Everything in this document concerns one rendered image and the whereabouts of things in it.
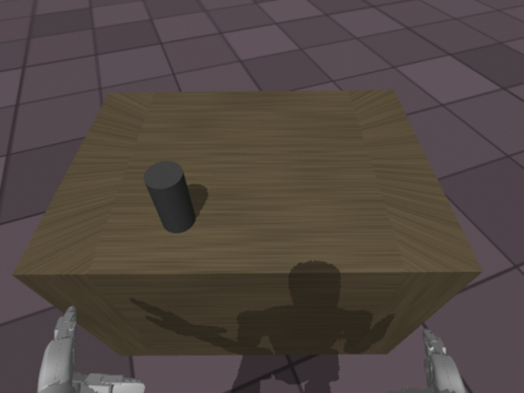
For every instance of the left robot hand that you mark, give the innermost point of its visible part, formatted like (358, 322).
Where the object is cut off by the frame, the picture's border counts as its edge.
(58, 366)

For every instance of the right robot hand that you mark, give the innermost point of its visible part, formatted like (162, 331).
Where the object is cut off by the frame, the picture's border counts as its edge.
(442, 373)

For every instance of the can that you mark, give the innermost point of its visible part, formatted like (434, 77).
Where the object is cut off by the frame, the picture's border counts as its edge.
(167, 186)

